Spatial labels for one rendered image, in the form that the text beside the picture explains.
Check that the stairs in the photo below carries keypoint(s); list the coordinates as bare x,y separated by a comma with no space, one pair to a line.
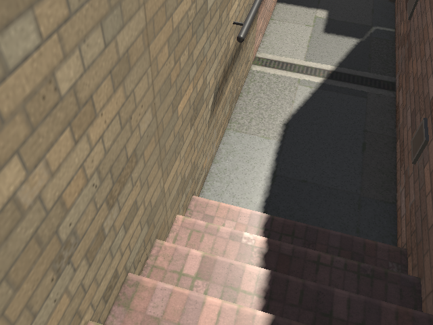
226,265

